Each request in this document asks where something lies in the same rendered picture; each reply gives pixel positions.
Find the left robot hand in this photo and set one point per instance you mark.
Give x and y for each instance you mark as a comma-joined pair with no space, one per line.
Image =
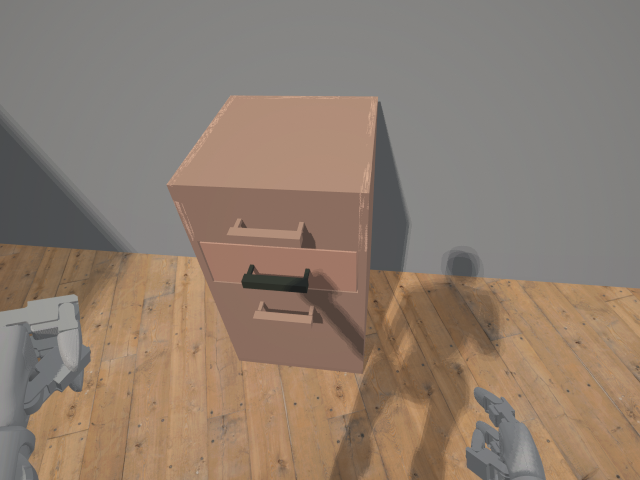
56,339

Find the left robot forearm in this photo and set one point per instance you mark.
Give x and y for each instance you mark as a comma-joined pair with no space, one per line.
16,446

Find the right robot hand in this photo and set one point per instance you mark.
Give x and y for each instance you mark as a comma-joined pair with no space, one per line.
513,451

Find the handle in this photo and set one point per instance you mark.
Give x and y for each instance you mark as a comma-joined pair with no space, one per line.
283,319
265,237
275,283

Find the cabinet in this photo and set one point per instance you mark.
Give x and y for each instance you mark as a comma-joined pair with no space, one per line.
297,163

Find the drawer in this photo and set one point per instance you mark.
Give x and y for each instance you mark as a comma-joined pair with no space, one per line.
329,269

